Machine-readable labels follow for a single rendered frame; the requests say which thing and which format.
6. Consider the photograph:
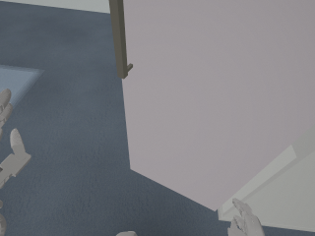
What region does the robot right hand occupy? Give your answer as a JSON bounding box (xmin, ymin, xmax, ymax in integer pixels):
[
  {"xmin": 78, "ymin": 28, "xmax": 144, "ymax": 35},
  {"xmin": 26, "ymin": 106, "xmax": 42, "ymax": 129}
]
[{"xmin": 227, "ymin": 198, "xmax": 265, "ymax": 236}]

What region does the robot left hand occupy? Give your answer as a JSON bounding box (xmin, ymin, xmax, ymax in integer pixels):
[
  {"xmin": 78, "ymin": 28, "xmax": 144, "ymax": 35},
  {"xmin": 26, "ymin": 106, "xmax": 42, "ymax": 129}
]
[{"xmin": 0, "ymin": 88, "xmax": 32, "ymax": 189}]

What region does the handle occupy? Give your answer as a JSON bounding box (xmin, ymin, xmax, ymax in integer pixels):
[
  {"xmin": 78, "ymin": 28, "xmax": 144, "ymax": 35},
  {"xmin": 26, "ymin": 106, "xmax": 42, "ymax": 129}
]
[{"xmin": 108, "ymin": 0, "xmax": 133, "ymax": 80}]

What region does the fridge door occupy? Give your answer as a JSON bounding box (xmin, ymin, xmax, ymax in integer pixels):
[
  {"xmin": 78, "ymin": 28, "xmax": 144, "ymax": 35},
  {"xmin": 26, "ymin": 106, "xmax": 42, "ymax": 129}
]
[{"xmin": 122, "ymin": 0, "xmax": 315, "ymax": 211}]

